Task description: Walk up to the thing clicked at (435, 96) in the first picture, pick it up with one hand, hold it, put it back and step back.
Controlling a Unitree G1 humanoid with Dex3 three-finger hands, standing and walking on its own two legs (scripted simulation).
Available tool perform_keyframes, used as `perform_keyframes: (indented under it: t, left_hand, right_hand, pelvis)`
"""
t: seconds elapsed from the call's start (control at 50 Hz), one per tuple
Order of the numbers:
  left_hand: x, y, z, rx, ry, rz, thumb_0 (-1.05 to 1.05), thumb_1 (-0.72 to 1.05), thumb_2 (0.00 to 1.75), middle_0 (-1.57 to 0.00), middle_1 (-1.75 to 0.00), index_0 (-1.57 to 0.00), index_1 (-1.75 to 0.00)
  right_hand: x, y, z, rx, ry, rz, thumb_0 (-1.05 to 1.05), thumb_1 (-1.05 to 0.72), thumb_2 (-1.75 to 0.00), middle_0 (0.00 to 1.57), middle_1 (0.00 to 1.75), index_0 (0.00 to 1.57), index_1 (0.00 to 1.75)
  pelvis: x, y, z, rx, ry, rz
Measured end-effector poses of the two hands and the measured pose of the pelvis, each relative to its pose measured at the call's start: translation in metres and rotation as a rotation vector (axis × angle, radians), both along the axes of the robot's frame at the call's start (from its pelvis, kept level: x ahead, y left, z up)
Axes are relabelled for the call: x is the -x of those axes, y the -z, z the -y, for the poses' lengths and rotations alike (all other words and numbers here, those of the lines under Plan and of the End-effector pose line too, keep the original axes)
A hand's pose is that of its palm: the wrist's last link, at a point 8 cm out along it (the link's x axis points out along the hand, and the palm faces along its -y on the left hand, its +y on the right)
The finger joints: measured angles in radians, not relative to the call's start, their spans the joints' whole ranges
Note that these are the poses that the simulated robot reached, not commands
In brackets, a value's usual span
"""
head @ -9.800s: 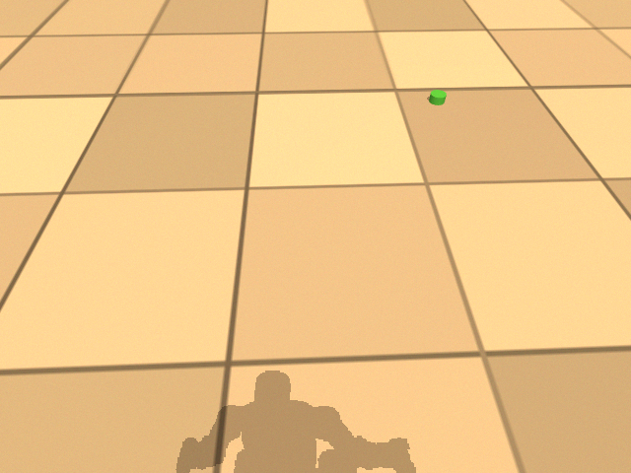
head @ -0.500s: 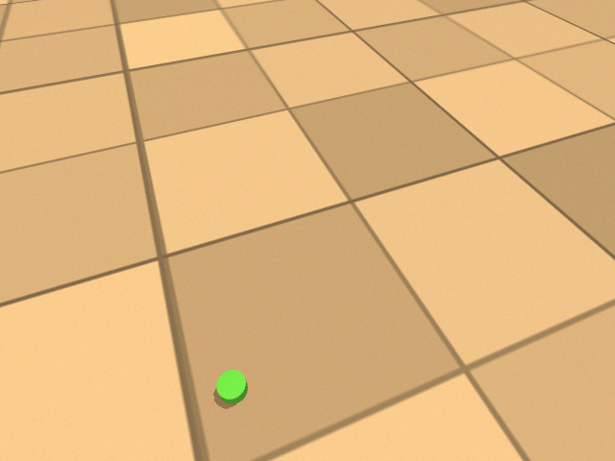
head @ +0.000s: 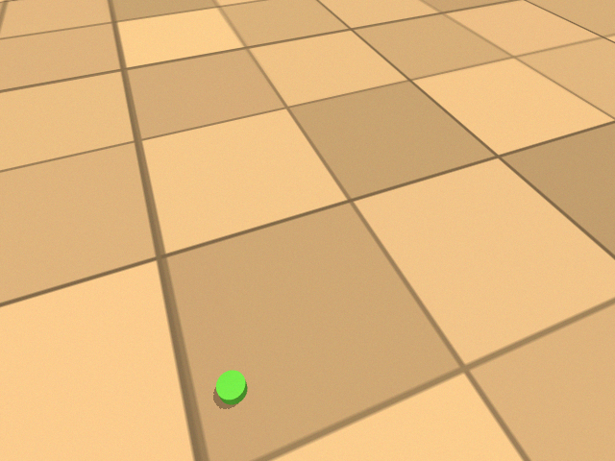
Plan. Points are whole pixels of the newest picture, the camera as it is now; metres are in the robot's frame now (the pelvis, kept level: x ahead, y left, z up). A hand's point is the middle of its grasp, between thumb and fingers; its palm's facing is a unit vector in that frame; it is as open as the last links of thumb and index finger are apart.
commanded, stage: stand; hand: left
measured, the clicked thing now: (231, 387) +0.47 +0.26 -0.76
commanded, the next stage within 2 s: walk up in 0.22 s
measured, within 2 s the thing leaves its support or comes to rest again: neither
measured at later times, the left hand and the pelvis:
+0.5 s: hand out of the picture +0.07 +0.32 -0.18, palm faces +0.05 -0.93 -0.35, open 7.4 cm; pelvis +0.03 +0.05 -0.02, yaw +3 degrees
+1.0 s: hand out of the picture +0.17 +0.30 -0.16, palm faces +0.02 -0.94 -0.35, open 7.4 cm; pelvis +0.08 +0.04 -0.01, yaw +2 degrees
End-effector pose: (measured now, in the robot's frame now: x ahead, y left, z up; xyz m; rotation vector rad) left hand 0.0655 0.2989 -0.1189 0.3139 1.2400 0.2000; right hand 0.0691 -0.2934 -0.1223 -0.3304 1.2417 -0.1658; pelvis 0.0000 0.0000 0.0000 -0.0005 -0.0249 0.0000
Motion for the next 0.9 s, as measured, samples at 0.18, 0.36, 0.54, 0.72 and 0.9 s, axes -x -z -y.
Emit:
perform_keyframes:
  t: [0.18,0.36,0.54,0.72,0.9]
  left_hand:
    - [-0.001,0.0,-0.001,-0.001,0.001,-0.002,0.0,0.9,0.9,-0.2,-0.3,-0.2,-0.3]
    - [0.004,0.0,-0.02,-0.007,-0.051,0.07,0.0,0.9,0.9,-0.2,-0.3,-0.21,-0.3]
    - [0.003,0.022,-0.073,-0.01,-0.085,-0.03,0.0,0.9,0.9,-0.2,-0.3,-0.2,-0.3]
    - [-0.022,0.02,-0.072,-0.014,-0.067,-0.087,0.0,0.91,0.9,-0.2,-0.3,-0.2,-0.3]
    - [-0.062,0.008,-0.051,-0.027,-0.043,-0.002,0.0,0.9,0.9,-0.2,-0.3,-0.2,-0.3]
  right_hand:
    - [-0.001,0.0,0.0,-0.001,0.002,-0.002,0.0,-0.9,-0.9,0.2,0.3,0.2,0.3]
    - [-0.007,-0.002,-0.002,0.02,-0.026,-0.028,0.0,-0.9,-0.9,0.2,0.3,0.2,0.3]
    - [-0.029,-0.006,-0.033,0.076,-0.038,-0.008,0.0,-0.9,-0.9,0.2,0.3,0.2,0.3]
    - [-0.073,-0.003,-0.055,0.036,-0.04,0.062,0.0,-0.9,-0.9,0.2,0.3,0.2,0.3]
    - [-0.118,0.01,-0.042,0.003,-0.03,0.11,0.0,-0.9,-0.9,0.2,0.3,0.2,0.3]
  pelvis:
    - [-0.002,0.0,-0.001,0.0,0.001,-0.001]
    - [-0.011,0.005,-0.014,0.018,-0.027,0.009]
    - [-0.035,0.017,-0.052,0.009,-0.057,0.012]
    - [-0.059,0.013,-0.054,-0.01,-0.035,0.002]
    - [-0.074,0.016,-0.041,-0.01,-0.042,0.011]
